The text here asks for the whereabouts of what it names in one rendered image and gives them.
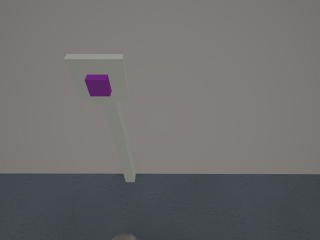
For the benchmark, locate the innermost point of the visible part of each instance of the button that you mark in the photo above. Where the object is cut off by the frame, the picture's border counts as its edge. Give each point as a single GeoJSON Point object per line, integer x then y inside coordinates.
{"type": "Point", "coordinates": [98, 85]}

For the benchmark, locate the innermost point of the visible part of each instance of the panel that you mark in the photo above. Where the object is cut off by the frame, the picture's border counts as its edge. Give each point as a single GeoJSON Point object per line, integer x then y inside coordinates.
{"type": "Point", "coordinates": [113, 65]}

